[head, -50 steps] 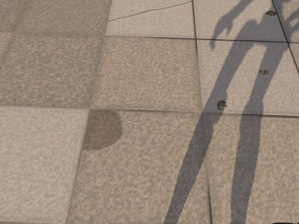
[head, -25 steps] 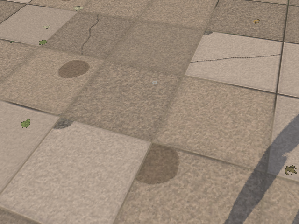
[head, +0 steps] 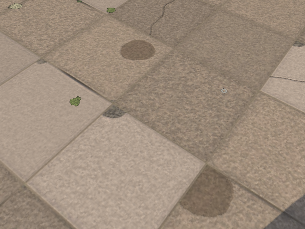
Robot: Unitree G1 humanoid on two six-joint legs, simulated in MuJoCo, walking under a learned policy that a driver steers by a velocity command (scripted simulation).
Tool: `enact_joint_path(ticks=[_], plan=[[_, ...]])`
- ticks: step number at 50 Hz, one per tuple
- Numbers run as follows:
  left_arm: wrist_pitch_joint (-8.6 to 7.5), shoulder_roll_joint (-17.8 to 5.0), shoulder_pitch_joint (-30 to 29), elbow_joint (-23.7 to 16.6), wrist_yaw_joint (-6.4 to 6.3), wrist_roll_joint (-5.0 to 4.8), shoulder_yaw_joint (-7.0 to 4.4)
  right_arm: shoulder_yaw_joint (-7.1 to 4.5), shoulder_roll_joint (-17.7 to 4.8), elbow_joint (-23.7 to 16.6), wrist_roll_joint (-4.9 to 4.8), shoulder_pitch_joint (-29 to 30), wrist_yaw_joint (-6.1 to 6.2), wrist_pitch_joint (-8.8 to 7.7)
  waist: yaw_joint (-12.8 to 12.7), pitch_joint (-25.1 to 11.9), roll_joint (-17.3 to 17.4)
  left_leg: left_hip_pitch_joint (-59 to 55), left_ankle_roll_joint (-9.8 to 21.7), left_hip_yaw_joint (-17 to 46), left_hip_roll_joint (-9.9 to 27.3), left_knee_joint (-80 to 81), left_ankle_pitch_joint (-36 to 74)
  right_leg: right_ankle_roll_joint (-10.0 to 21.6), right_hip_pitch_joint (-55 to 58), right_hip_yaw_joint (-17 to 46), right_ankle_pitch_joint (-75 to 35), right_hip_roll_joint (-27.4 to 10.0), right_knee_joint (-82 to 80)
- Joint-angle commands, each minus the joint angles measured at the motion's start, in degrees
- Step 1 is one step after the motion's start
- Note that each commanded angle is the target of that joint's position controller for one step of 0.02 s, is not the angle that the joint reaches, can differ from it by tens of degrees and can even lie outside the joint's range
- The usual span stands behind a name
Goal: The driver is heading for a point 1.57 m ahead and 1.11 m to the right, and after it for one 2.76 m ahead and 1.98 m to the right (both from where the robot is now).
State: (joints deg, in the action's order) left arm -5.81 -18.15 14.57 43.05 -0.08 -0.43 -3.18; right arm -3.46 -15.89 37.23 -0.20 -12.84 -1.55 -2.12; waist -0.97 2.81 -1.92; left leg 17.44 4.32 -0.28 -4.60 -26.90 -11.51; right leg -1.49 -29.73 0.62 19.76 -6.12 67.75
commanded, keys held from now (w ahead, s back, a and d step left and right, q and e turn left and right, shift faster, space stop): e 1.00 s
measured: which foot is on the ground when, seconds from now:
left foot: down 0.00-0.30, up 0.32-0.70, down 0.72-1.00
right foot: up 0.00-0.28, down 0.30-0.72, up 0.74-1.00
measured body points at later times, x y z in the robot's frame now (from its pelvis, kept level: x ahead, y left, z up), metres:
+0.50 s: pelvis +0.18 -0.02 -0.01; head +0.23 -0.04 +0.44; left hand +0.38 +0.23 -0.09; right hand +0.29 -0.32 -0.12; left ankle +0.18 +0.13 -0.67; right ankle +0.26 -0.11 -0.74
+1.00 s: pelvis +0.23 +0.02 +0.01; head +0.27 +0.02 +0.45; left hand +0.51 +0.19 -0.10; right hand +0.21 -0.28 -0.09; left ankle +0.29 +0.13 -0.74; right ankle +0.16 -0.10 -0.67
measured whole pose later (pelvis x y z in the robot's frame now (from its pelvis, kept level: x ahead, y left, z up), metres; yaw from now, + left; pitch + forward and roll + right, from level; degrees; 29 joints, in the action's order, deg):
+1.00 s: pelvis +0.23 +0.02 +0.01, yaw -30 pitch +2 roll -1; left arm 4.0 -18.7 11.1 34.7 -0.4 -1.2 -5.2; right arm -3.2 -14.7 40.6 0.8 -9.9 2.5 1.0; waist 1.1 2.5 -1.8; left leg 14.2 0.2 -3.7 3.0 -26.0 -13.3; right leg -5.5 -28.5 2.1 22.6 -0.3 56.1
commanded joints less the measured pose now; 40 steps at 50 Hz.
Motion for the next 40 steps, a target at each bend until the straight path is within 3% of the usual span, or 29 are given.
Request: enact_joint_path(ticks=[1,4,7,9,12,14,15,16,17,18,19,20,21,23,25,28,32,35,36,37,38,39,40], plan=[[0.90,-4.96,4.61,-1.20,0.17,0.32,-1.34,-1.59,-6.90,-2.24,0.70,2.20,0.77,-1.89,-1.60,-6.57,5.01,-7.63,10.70,10.30,16.07,11.74,39.11,-0.97,-4.18,0.81,-4.55,-1.75,-3.24],[1.45,-2.26,1.35,-1.77,0.24,0.52,-0.29,-1.30,-6.89,-0.11,0.95,3.29,1.56,-2.21,-1.26,-4.57,5.40,-4.34,8.22,1.87,12.90,13.10,41.08,-1.20,-1.99,-0.08,-15.10,-0.28,-15.08],[0.96,-1.15,-4.69,-3.11,1.39,0.08,0.29,-1.12,-7.10,1.97,1.32,1.24,2.20,-1.95,2.05,-4.41,5.36,-6.39,6.07,-1.38,12.45,13.65,37.00,0.15,1.52,-0.63,-27.33,2.00,-27.69],[0.99,-2.34,-6.09,-4.17,2.19,-0.30,-0.13,-1.44,-8.22,3.15,1.19,0.73,2.42,-1.48,2.57,-4.16,5.34,-10.13,5.94,-1.13,14.51,12.70,35.85,1.00,0.91,0.00,-27.26,2.75,-30.83],[1.31,-4.29,-6.68,-6.11,3.33,0.39,-1.07,-1.93,-8.99,3.93,0.18,1.43,3.11,0.18,2.17,-3.50,5.32,-16.29,5.48,-0.38,17.19,6.61,38.87,2.88,-2.52,-0.58,-18.18,3.65,-32.75],[1.46,-5.37,-2.60,-6.18,3.77,0.76,-1.88,-2.19,-9.24,3.52,-0.51,2.46,3.93,1.40,0.02,-5.13,5.60,-17.14,4.05,-0.88,16.50,-2.27,45.22,4.59,1.75,-2.88,-13.94,6.24,-35.28],[1.33,-7.09,2.34,-5.36,3.38,0.82,-2.86,-2.04,-8.74,3.21,-0.58,2.49,4.30,1.78,-2.47,-7.78,3.68,-15.22,1.69,-2.78,13.55,-11.40,44.35,6.41,9.29,-2.75,-20.94,7.72,-39.98],[1.39,-11.98,5.89,-6.06,2.44,1.32,-4.05,-1.59,-7.89,1.82,0.88,0.26,4.45,1.44,-2.81,-13.35,-4.67,-5.79,-2.37,-5.08,7.97,-27.50,26.65,11.24,22.38,9.70,-46.12,-0.68,-39.90],[1.79,-14.61,4.85,-7.28,1.85,1.85,-4.07,-0.02,-3.17,0.93,2.55,-5.43,3.45,1.10,1.39,-20.36,-15.11,14.25,-6.82,-1.80,-3.89,-47.27,-25.41,24.35,39.18,33.22,-59.36,-14.75,-40.82],[2.45,-9.94,5.03,-8.43,1.50,1.29,-3.07,-0.49,-7.11,2.22,1.46,-3.58,2.40,0.94,-1.88,-26.06,-7.45,16.08,-6.49,7.97,-1.30,-52.45,-25.92,24.24,39.85,34.99,-46.95,-13.66,-43.74],[2.97,-8.36,1.04,-9.59,1.07,0.77,-2.71,-0.76,-7.88,0.91,-0.20,0.32,2.08,1.26,-1.59,-20.04,-4.31,19.14,-6.23,8.11,0.95,-52.92,-22.10,21.87,34.64,29.66,-37.18,-11.57,-44.97],[3.76,-6.70,-1.39,-10.08,0.65,-0.14,-2.29,-0.70,-7.46,0.77,-0.01,2.23,2.34,1.79,-0.72,-14.88,1.03,20.02,-6.32,7.22,3.00,-49.58,-18.80,19.03,28.16,25.95,-28.02,-9.21,-46.86],[4.50,-6.09,-3.36,-10.75,0.21,-0.45,-2.01,-0.86,-7.55,0.45,0.36,3.63,2.77,2.47,0.15,-10.89,2.01,18.95,-6.56,6.90,4.49,-44.87,-16.31,17.37,21.42,24.02,-21.26,-7.75,-48.71],[5.50,-6.76,-5.85,-11.70,-0.09,0.61,-2.34,-0.73,-6.08,0.63,0.29,2.58,3.00,3.29,2.28,-7.75,-2.23,12.56,-7.14,4.93,4.01,-34.17,-13.87,15.02,12.71,20.37,-15.02,-2.90,-51.10],[5.99,-8.03,-5.10,-11.93,-0.64,0.99,-3.03,-0.47,-4.98,1.59,0.38,1.46,3.40,3.04,1.86,-9.06,-4.44,9.61,-8.36,4.31,3.01,-27.45,-13.24,15.35,12.10,19.41,-17.13,-1.93,-50.68],[6.61,-9.04,-4.93,-12.27,-1.39,0.42,-3.65,-0.50,-5.13,2.01,0.38,2.00,3.49,2.72,0.87,-11.13,-5.16,6.78,-9.03,5.10,2.95,-21.05,-8.58,14.71,11.90,20.47,-12.68,-1.47,-49.86],[7.73,-8.87,-5.42,-12.92,-1.50,0.29,-3.79,-1.01,-5.70,1.58,-0.01,3.37,2.91,1.76,-0.04,-10.29,-6.98,5.04,-8.29,5.44,2.42,-14.05,-7.25,13.15,12.27,24.58,-5.94,-0.90,-49.02],[8.53,-8.13,-6.56,-13.33,-1.62,-0.47,-3.65,-1.69,-5.88,2.64,-0.17,0.17,2.25,0.62,2.08,-9.47,-7.33,-2.28,-5.91,3.91,2.31,0.07,-1.03,10.46,10.81,25.32,-5.61,1.40,-45.43],[8.58,-6.54,-5.19,-13.28,-1.65,-0.51,-3.20,-2.60,-8.65,2.80,0.43,-1.48,2.42,0.50,2.10,-9.53,-4.10,-7.33,-3.58,8.34,8.24,4.80,-0.47,7.80,6.98,23.02,-0.69,4.13,-41.00],[8.36,-3.68,-3.33,-14.23,-1.39,-0.25,-2.47,-3.83,-14.31,2.30,1.76,-0.70,2.90,1.04,-0.52,-8.15,10.62,-11.06,3.11,21.91,20.93,8.67,2.29,3.96,-2.78,12.83,10.52,12.01,-28.65],[7.46,-6.62,-4.33,-14.99,-1.19,0.00,-3.41,-3.86,-13.84,1.86,3.37,0.61,2.74,1.13,0.39,-6.44,18.92,-6.58,10.18,31.58,27.80,11.80,6.25,1.39,-7.42,7.02,15.36,13.57,-14.54],[7.25,-9.74,-3.37,-13.48,-1.09,-0.02,-4.55,-2.88,-10.54,0.10,3.14,3.83,3.09,0.90,-0.14,-5.97,13.33,-5.58,10.10,27.78,26.31,10.71,7.73,0.29,-6.68,8.68,11.96,10.86,-6.17],[7.68,-9.72,-2.06,-11.92,-1.10,-0.30,-4.87,-2.33,-8.37,-0.35,2.09,6.46,3.44,0.95,-1.18,-5.35,10.01,-5.44,7.39,21.45,22.62,9.20,8.95,-0.61,-6.64,7.85,8.54,10.42,-2.79]])
Velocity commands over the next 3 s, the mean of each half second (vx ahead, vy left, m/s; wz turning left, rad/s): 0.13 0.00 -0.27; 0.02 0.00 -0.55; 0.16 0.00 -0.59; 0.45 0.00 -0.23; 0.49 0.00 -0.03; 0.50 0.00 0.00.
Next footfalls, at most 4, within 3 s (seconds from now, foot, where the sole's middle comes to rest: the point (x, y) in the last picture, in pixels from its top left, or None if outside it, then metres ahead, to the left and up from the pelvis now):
0.30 right None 0.30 -0.12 -0.77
0.72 left None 0.33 0.11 -0.77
1.14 right None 0.19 -0.11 -0.77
1.58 left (168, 227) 0.45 -0.05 -0.77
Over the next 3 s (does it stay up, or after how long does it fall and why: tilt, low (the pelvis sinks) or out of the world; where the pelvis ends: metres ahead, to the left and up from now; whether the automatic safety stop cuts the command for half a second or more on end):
stays up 0.75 -0.65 0.01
